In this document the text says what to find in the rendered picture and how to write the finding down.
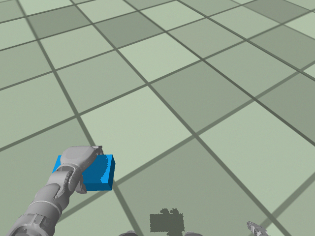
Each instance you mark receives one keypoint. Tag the right robot hand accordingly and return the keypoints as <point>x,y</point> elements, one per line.
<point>256,229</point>

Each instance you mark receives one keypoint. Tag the carton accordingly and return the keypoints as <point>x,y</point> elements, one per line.
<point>99,175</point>

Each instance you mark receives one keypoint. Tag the left robot arm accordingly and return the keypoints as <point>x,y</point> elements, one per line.
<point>45,210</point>

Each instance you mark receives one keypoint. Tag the left robot hand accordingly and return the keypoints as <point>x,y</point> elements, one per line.
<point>83,157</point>

